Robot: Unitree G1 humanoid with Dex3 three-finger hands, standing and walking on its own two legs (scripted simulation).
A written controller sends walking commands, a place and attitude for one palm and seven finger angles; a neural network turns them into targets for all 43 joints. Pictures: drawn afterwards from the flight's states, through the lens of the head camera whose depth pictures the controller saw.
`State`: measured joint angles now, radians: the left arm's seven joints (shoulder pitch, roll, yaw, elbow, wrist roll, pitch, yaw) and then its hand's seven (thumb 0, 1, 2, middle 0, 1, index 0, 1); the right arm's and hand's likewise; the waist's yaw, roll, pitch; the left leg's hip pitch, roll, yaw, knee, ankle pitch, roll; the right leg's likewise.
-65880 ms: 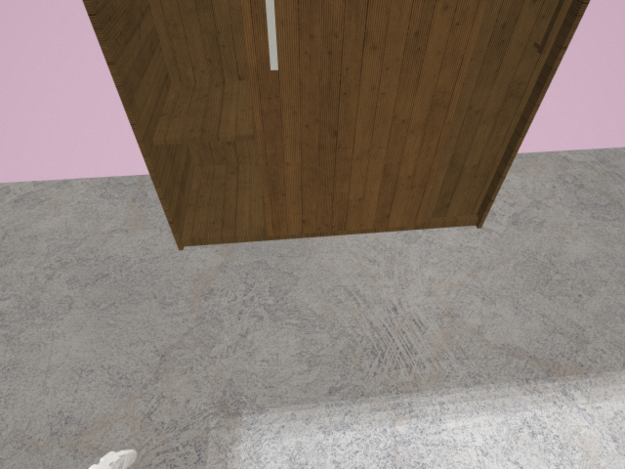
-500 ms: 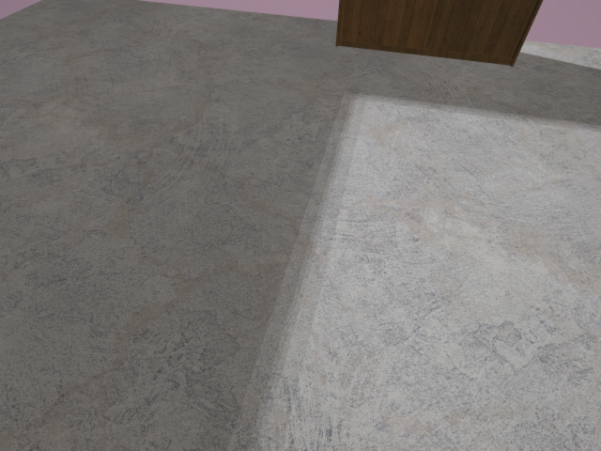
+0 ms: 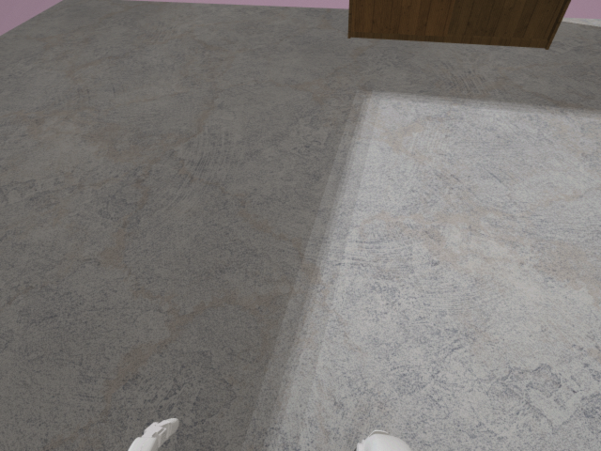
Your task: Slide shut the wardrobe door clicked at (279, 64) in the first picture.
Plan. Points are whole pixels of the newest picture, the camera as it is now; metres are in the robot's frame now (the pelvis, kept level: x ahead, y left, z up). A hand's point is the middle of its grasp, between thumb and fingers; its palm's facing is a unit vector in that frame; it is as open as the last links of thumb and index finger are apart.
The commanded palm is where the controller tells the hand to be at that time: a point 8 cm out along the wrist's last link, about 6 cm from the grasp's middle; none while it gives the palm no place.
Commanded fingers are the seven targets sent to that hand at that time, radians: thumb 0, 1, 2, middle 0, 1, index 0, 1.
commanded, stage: walk to a spot facing it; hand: right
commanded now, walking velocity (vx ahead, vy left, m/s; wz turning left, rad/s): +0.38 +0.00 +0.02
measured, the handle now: out of the picture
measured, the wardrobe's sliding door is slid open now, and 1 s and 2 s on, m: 0.00 0.00 0.00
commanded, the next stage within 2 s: none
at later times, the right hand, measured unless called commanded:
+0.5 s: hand (429, 388) +0.24 -0.18 -0.14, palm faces +0.03 +0.98 -0.18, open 7.3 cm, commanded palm none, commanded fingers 0.00 -0.90 -0.90 0.20 0.30 0.20 0.30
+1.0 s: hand (445, 264) +0.47 -0.25 -0.14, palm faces +0.00 +0.99 -0.14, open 7.4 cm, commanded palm none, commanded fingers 0.00 -0.90 -0.90 0.20 0.30 0.20 0.30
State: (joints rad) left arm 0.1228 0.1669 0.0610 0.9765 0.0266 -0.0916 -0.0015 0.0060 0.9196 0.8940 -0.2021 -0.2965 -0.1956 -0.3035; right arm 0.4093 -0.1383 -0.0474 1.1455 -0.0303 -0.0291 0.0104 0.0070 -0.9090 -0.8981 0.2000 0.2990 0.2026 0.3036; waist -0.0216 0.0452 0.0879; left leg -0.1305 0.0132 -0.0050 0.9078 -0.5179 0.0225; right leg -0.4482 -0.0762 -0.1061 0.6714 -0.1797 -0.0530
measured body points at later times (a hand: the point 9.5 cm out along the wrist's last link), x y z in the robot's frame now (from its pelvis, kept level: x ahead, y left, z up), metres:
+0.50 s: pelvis +0.19 +0.00 +0.02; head +0.19 +0.00 +0.47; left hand +0.15 +0.23 -0.14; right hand +0.24 -0.23 -0.13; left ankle +0.20 +0.13 -0.71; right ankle +0.15 -0.10 -0.65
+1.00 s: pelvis +0.40 -0.07 +0.03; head +0.40 -0.10 +0.48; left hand +0.35 +0.13 -0.11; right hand +0.47 -0.30 -0.13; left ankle +0.46 +0.08 -0.63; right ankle +0.36 -0.14 -0.71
